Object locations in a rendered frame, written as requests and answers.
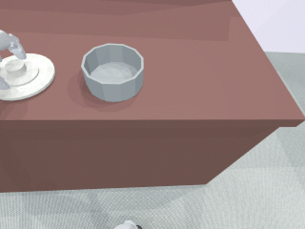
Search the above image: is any left robot hand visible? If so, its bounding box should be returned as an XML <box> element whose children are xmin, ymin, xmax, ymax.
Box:
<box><xmin>0</xmin><ymin>30</ymin><xmax>27</xmax><ymax>90</ymax></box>

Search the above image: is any lid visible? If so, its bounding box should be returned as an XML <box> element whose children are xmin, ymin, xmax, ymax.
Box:
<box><xmin>0</xmin><ymin>53</ymin><xmax>55</xmax><ymax>101</ymax></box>

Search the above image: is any robot left shin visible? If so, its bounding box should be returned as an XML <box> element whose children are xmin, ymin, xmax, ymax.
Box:
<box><xmin>124</xmin><ymin>220</ymin><xmax>136</xmax><ymax>227</ymax></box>

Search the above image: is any pot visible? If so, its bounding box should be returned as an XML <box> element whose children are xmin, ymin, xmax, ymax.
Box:
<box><xmin>81</xmin><ymin>43</ymin><xmax>144</xmax><ymax>102</ymax></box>

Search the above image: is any knob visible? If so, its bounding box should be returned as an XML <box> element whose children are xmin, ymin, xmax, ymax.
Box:
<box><xmin>4</xmin><ymin>59</ymin><xmax>27</xmax><ymax>75</ymax></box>

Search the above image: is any table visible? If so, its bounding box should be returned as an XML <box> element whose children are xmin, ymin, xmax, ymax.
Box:
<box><xmin>0</xmin><ymin>0</ymin><xmax>305</xmax><ymax>193</ymax></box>

